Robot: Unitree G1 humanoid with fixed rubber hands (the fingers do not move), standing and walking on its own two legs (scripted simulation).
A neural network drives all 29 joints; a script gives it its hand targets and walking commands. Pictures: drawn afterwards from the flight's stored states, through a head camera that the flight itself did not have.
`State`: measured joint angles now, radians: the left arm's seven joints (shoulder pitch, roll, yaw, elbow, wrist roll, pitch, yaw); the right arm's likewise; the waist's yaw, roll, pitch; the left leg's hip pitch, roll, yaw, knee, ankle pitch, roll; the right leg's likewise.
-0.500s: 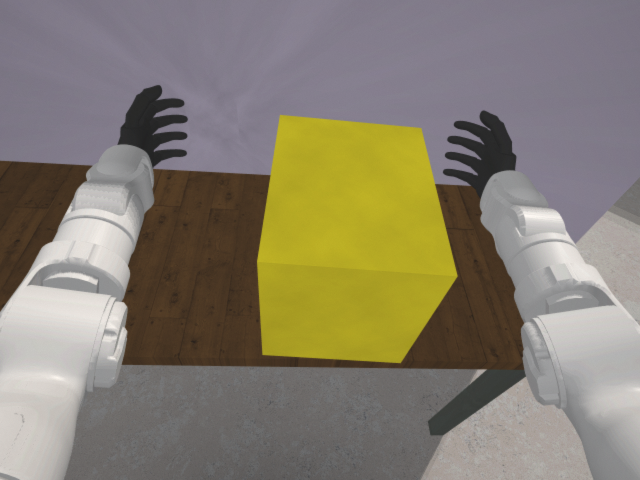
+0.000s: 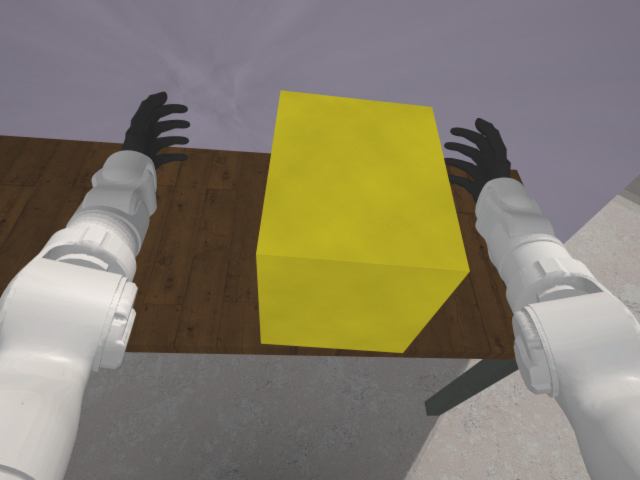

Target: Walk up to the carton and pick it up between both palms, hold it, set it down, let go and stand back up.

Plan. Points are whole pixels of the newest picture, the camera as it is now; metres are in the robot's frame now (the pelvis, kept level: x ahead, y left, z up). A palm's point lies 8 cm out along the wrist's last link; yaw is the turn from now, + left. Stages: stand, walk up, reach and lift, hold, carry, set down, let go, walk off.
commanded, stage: reach and lift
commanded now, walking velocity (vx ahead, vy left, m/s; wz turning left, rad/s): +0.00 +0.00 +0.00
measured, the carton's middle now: (344, 227) +0.47 -0.04 +0.00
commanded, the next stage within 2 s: none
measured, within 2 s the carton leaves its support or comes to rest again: neither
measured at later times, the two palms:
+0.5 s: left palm (166, 192) +0.47 +0.21 +0.05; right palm (464, 207) +0.46 -0.20 +0.07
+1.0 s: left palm (210, 191) +0.47 +0.16 +0.06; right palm (444, 206) +0.46 -0.17 +0.07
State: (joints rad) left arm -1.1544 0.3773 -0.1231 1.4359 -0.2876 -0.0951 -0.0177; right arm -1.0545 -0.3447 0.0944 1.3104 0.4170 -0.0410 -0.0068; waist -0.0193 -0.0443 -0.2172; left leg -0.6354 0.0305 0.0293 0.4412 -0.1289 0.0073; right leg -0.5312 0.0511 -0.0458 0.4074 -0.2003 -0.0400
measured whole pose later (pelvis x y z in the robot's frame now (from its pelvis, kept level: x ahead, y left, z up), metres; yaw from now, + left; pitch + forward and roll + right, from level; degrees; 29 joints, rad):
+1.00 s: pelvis +0.00 +0.00 -0.01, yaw -2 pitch +24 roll -1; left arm -1.09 0.19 0.19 1.45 0.01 -0.32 0.04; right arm -1.01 -0.16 -0.14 1.28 0.12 -0.25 -0.08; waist -0.02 -0.05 -0.23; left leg -0.75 0.03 0.06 0.46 -0.14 0.02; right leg -0.68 0.04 -0.03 0.47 -0.21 -0.03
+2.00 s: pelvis +0.01 +0.01 +0.01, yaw -2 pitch +13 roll +0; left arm -0.86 0.02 0.56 1.04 0.44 -0.16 -0.03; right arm -0.79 0.08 -0.74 0.94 -0.55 -0.23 0.05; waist 0.01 -0.07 -0.07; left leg -0.43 0.01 0.10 0.31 -0.11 0.03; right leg -0.36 0.01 -0.04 0.32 -0.18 -0.02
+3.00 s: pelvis +0.00 +0.01 +0.01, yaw -1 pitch +8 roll -1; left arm -0.78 0.05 0.36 1.05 0.26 -0.10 0.05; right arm -0.70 0.04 -0.50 1.02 -0.31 -0.24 -0.05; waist 0.01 -0.04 -0.10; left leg -0.35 0.02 0.08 0.32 -0.11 0.02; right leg -0.25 0.02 -0.08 0.27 -0.16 -0.03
